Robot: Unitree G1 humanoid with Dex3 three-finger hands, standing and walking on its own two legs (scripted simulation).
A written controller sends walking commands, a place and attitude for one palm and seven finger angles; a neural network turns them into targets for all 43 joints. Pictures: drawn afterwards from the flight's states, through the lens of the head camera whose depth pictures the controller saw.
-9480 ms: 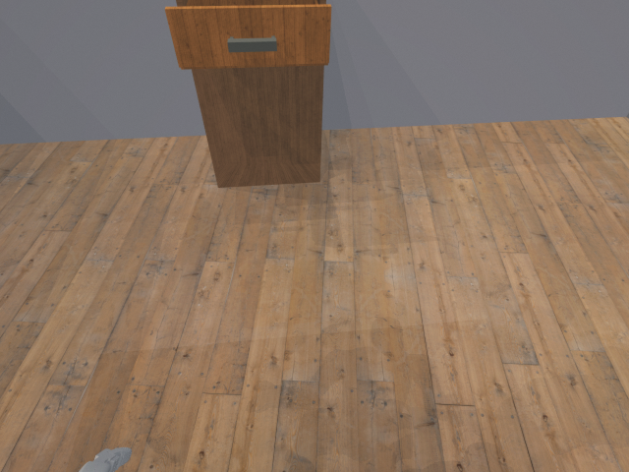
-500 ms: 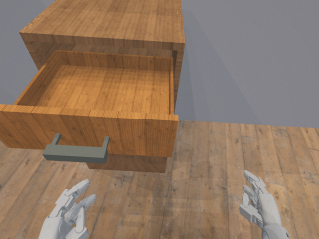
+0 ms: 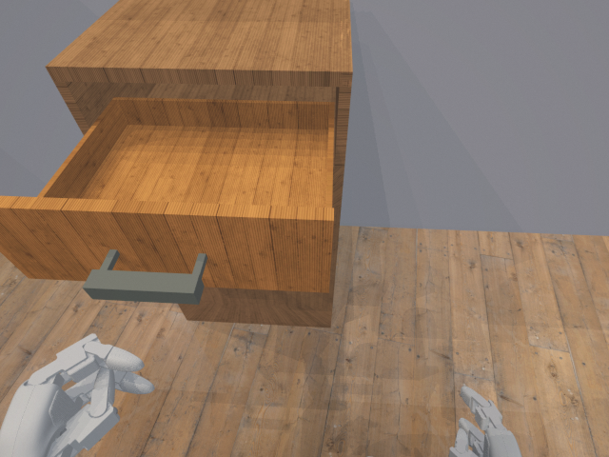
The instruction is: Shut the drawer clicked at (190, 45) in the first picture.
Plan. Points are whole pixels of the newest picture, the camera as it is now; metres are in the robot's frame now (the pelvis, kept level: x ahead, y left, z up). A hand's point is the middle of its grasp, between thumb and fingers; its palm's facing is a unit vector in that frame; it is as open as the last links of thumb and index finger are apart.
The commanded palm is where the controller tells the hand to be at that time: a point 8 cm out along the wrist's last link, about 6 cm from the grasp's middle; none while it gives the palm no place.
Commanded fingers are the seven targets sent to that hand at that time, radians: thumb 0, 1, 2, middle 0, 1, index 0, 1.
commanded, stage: raise the hand and make a fist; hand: left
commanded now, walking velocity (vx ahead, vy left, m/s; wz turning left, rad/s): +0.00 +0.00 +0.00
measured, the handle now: (151, 272) +0.32 +0.22 +0.08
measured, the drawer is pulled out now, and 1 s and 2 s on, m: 0.29 0.29 0.29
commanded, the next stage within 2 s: bring the fist close to the handle in 1.06 s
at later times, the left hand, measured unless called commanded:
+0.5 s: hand (92, 393) +0.16 +0.19 +0.15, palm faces +0.02 -1.00 -0.09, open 3.1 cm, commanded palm +0.10 +0.24 +0.16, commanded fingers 0.00 0.90 0.90 -1.40 -1.60 -1.40 -1.60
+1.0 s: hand (77, 387) +0.15 +0.19 +0.17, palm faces +0.06 -0.99 -0.15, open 3.2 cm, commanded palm +0.10 +0.24 +0.18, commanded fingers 0.00 0.90 0.90 -1.40 -1.60 -1.40 -1.60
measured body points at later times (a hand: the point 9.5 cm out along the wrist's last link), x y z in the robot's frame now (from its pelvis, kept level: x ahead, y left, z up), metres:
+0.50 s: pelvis +0.01 +0.03 +0.02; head -0.01 +0.02 +0.47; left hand +0.15 +0.25 +0.15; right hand +0.23 -0.16 -0.01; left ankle -0.03 +0.13 -0.69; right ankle +0.03 -0.08 -0.69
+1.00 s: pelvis +0.01 +0.01 +0.03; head -0.02 -0.01 +0.48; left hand +0.15 +0.25 +0.18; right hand +0.22 -0.19 -0.01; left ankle -0.03 +0.13 -0.69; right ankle +0.03 -0.08 -0.69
